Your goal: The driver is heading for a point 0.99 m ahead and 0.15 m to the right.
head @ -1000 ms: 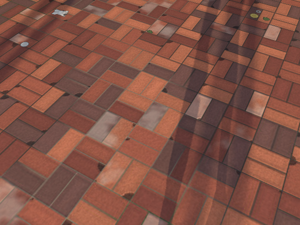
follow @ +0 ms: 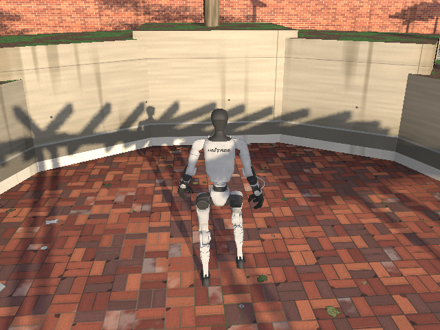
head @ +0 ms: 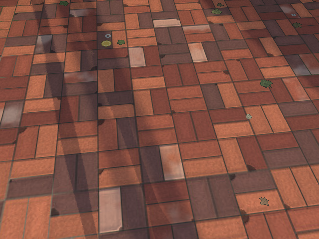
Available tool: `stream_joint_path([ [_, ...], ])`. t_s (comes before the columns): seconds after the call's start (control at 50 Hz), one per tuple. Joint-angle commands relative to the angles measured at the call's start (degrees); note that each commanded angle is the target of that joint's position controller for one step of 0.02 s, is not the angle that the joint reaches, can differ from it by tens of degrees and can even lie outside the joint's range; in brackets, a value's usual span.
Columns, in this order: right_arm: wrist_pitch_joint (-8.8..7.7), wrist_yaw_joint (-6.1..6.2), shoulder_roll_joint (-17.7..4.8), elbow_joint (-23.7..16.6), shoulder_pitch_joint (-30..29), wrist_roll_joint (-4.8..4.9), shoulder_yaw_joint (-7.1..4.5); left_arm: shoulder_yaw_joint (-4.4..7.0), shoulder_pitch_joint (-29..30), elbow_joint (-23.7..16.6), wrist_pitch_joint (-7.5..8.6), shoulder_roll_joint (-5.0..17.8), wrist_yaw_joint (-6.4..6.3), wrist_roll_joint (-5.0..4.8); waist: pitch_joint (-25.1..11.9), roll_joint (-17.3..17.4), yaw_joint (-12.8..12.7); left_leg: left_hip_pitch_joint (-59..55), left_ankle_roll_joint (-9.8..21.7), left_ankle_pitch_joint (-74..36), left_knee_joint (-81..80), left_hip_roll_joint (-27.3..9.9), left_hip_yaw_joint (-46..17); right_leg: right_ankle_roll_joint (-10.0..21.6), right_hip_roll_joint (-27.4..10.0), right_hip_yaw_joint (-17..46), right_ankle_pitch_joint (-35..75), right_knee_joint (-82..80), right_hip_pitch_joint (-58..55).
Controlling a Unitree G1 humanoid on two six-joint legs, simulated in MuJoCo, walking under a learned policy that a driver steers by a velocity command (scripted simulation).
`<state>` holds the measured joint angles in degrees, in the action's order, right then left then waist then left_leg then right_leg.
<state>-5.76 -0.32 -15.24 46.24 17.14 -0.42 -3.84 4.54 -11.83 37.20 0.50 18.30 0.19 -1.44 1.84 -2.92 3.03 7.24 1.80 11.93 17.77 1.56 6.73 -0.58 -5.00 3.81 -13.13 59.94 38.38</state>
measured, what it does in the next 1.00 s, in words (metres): walks ahead, turning right: right foot, then left foot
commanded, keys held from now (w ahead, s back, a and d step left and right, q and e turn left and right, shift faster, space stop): w+e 0.52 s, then w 0.48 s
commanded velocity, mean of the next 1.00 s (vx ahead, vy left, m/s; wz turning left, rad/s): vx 0.50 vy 0.00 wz -0.43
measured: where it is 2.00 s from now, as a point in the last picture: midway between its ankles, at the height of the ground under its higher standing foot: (215, 132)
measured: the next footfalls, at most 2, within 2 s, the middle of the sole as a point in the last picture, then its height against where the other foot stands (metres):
right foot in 0.24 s outside the picture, level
left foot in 0.74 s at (165, 203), level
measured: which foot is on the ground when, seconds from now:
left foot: down 0.00-0.26, up 0.28-0.72, down 0.74-1.00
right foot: up 0.00-0.22, down 0.24-0.76, up 0.78-1.00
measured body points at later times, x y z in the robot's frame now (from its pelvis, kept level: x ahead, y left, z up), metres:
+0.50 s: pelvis +0.27 -0.08 +0.00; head +0.31 -0.11 +0.45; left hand +0.44 +0.16 -0.10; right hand +0.38 -0.39 -0.09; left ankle +0.42 +0.08 -0.67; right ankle +0.26 -0.15 -0.74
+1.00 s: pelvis +0.56 -0.11 +0.00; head +0.59 -0.12 +0.45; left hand +0.82 +0.06 -0.10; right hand +0.48 -0.38 -0.12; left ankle +0.59 -0.02 -0.74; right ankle +0.57 -0.30 -0.68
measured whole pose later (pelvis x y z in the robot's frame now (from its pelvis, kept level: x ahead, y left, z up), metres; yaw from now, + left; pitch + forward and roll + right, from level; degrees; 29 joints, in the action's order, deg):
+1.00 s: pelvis +0.56 -0.11 +0.00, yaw -25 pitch +1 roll +1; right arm -5.0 -1.2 -15.0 47.5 19.8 0.1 -2.3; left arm 2.9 -11.7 39.0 3.1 16.7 -0.1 -0.2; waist 1.0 -2.4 3.2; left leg 8.5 3.2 10.4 17.4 3.3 1.0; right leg -0.1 -4.9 2.8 -11.8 53.4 36.0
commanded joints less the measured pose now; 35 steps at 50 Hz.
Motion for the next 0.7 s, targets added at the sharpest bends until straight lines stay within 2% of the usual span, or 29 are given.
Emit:
stream_joint_path([
  [0.02, -0.67, 0.35, -9.2, -3.6, -4.4, 0.14, -2.08, -0.05, 2.0, -4.3, 0.86, 1.3, 0.77, 0.03, -0.4, 6.6, -1.0, -3.2, 8.7, -15.0, -9.0, -15.7, -7.2, -0.3, -1.9, 0.6, 8.5, -7.5, 3.2],
  [0.1, 0.32, 0.63, -11.0, -1.8, -1.6, 0.77, -2.37, -0.72, 9.2, -6.4, 1.49, 0.1, 2.23, 0.07, 1.7, 5.9, 1.8, -5.8, 6.9, -17.0, -8.4, -15.6, -1.2, 1.0, -0.4, -3.7, 14.3, -18.7, 0.2],
  [0.14, 0.98, 0.59, -12.1, -0.9, -0.4, 1.38, -2.69, -0.6, 11.3, -7.6, 1.42, 0.6, 2.83, -0.09, 2.5, 6.3, 1.9, -9.0, 6.2, -20.3, -7.1, -16.9, 0.2, 2.3, 0.3, -5.1, 11.7, -21.7, -0.2],
  [0.16, 1.34, 0.62, -12.7, -0.7, -0.4, 1.71, -2.89, -0.33, 11.4, -8.1, 1.36, 1.2, 3.07, -0.02, 2.4, 6.6, 1.3, -10.5, 5.7, -25.5, -5.3, -17.4, 1.1, 3.3, 1.2, -6.0, 9.3, -22.8, -1.3],
  [0.2, 2.06, 1.01, -14.6, -0.8, -0.9, 2.32, -3.47, 0.87, 8.0, -8.0, 0.95, 3.4, 3.13, 0.38, -0.8, 8.7, -1.8, -12.6, 4.5, -45.0, 2.9, -17.4, 3.3, 5.8, 4.9, -9.2, 3.1, -23.6, -8.3],
  [0.22, 2.52, 1.21, -15.1, -1.0, -1.5, 2.57, -3.61, 2.07, 1.8, -6.6, 0.7, 5.4, 2.95, 0.36, -4.2, 8.7, -5.7, -11.6, 3.7, -51.7, 11.8, -16.6, 4.6, 7.6, 7.4, -10.4, 2.5, -25.3, -16.3],
  [0.24, 2.62, 1.45, -13.9, -1.2, -1.8, 2.52, -3.07, 3.95, -8.2, -3.9, 0.34, 8.5, 2.2, 0.18, -9.1, 7.0, -10.9, -4.8, 1.7, -48.5, 24.6, -14.6, 6.0, 10.0, 9.1, -9.6, 6.3, -28.6, -31.3],
  [0.26, 2.25, 1.3, -8.5, -2.5, 0.6, -0.25, -1.19, 5.21, -14.7, -2.4, -0.27, 13.4, 0.89, -0.29, -14.0, -4.2, -11.1, 12.2, -0.8, -12.5, 43.6, -10.8, 5.8, 13.8, -1.9, 7.2, 9.6, -28.1, -48.7],
  [0.28, 0.47, 0.53, -4.7, -6.1, 2.9, -0.36, 0.56, 5.03, -11.1, -4.7, 0.73, 17.0, 1.23, -0.31, -22.6, -14.1, -5.7, 32.7, -3.2, 22.9, 61.4, 1.0, -4.7, 25.7, -13.8, 41.7, -5.4, -38.4, -62.3],
  [0.3, -1.3, -0.3, -10.7, -6.6, -4.0, 1.66, -0.7, 3.54, -11.7, -5.0, 1.6, 11.4, 1.79, 0.01, -21.7, -4.8, -10.3, 39.0, -2.1, 19.4, 63.6, -2.2, -12.8, 22.9, -13.6, 40.8, -9.4, -43.1, -60.9],
  [0.32, -2.17, -0.62, -11.0, -8.0, -7.5, 2.95, -0.65, 2.78, -10.1, -4.3, 2.35, 9.4, 1.81, 0.39, -13.5, -3.2, -9.4, 40.8, -0.9, 14.3, 60.5, -4.2, -11.8, 20.7, -11.7, 33.0, -6.5, -43.5, -53.7],
  [0.34, -2.41, -0.19, -10.0, -7.5, -7.6, 1.94, -0.39, 2.28, -6.6, -4.4, 2.75, 8.1, 1.8, 0.4, -8.5, 2.6, -6.4, 37.8, -1.1, 10.1, 55.2, -6.6, -11.8, 18.8, -9.2, 26.8, 0.2, -43.6, -44.6],
  [0.36, -2.13, 0.17, -10.4, -6.9, -7.0, 0.51, -0.73, 1.75, -3.3, -4.9, 2.87, 6.4, 1.57, 0.65, -6.5, 2.4, -4.2, 33.8, -1.6, 7.8, 50.3, -8.1, -11.9, 17.8, -7.1, 22.1, 6.5, -44.1, -38.2],
  [0.38, -1.47, 0.07, -10.5, -6.6, -5.8, 0.2, -0.91, 1.42, -1.6, -5.6, 2.9, 6.0, 1.27, 1.27, -5.5, 0.7, -2.6, 30.4, -2.2, 6.2, 48.7, -8.8, -12.1, 17.7, -5.9, 20.0, 10.4, -45.2, -33.7],
  [0.4, -0.88, 0.07, -10.1, -6.5, -5.2, -0.07, -0.94, 1.42, -0.9, -5.6, 3.01, 6.0, 1.02, 1.28, -5.2, 0.5, -1.9, 29.1, -3.1, 5.5, 46.6, -8.8, -11.7, 18.0, -5.2, 18.9, 13.2, -46.2, -31.3],
  [0.46, 0.27, 0.26, -7.7, -7.2, -7.9, -0.71, -0.24, 1.72, -2.6, -4.3, 3.18, 7.3, -0.12, 0.94, -3.4, 1.1, -2.1, 28.6, -5.7, 0.3, 38.5, -7.6, -10.0, 17.9, -3.3, 13.9, 18.7, -47.0, -25.9],
  [0.54, 0.04, -0.36, -5.2, -8.9, -16.3, -0.28, 0.96, 1.88, -5.5, -2.4, 2.59, 7.9, -1.06, 0.46, -1.8, -0.8, -5.5, 24.4, -6.4, -14.9, 20.6, -4.4, -9.4, 14.2, 0.3, 9.9, 12.1, -46.1, -23.3],
  [0.6, -0.64, -1.26, -5.8, -9.7, -19.6, 0.55, 1.01, 1.68, -8.9, -0.1, 2.64, 7.5, -0.97, 0.24, -1.2, -1.6, -7.5, 21.6, -5.4, -19.4, 15.0, -3.6, -9.6, 13.2, -1.6, 11.7, 8.3, -44.8, -25.5],
  [0.66, -1.15, -1.78, -7.6, -10.3, -19.8, 0.58, 0.27, 1.56, -10.4, 1.5, 2.35, 7.0, -0.97, 0.33, -0.6, -2.8, -7.2, 22.1, -2.9, -13.9, 11.6, -3.5, -10.2, 12.4, -4.6, 15.3, 9.2, -40.9, -31.7],
  [0.7, -1.44, -1.71, -8.5, -9.6, -16.0, 0.52, -0.35, 1.64, -9.6, 2.0, 1.87, 7.1, -0.92, 0.5, -0.9, -4.4, -4.9, 17.8, -0.6, -9.2, 9.7, -2.6, -8.5, 11.2, -5.0, 16.1, 15.3, -37.4, -33.7],
])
